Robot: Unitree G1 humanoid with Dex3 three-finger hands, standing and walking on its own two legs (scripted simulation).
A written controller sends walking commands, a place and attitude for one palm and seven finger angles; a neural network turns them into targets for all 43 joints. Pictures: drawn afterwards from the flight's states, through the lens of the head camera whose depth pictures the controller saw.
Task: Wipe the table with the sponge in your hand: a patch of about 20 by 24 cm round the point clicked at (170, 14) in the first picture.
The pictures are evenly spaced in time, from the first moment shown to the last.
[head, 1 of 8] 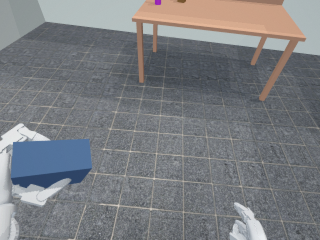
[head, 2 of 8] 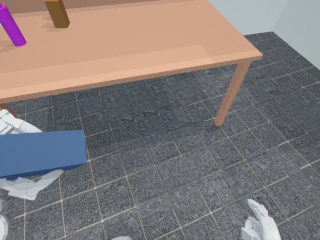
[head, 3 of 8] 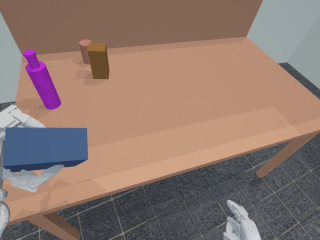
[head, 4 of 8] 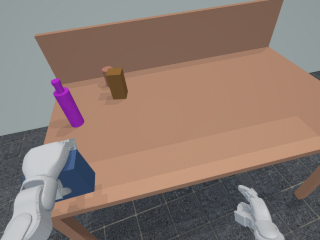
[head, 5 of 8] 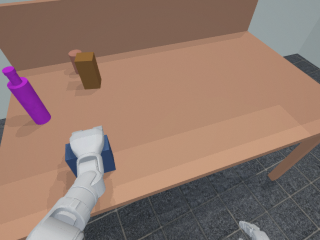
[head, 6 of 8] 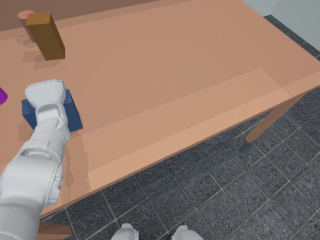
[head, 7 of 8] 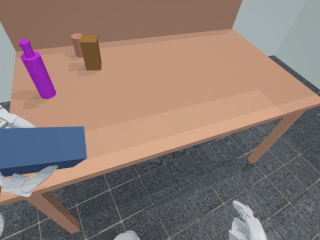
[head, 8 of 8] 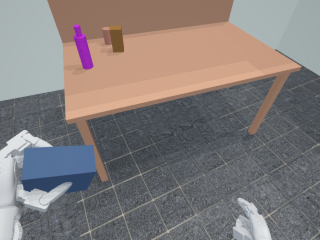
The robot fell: no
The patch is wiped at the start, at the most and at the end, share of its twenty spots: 0.00 1.00 1.00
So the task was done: yes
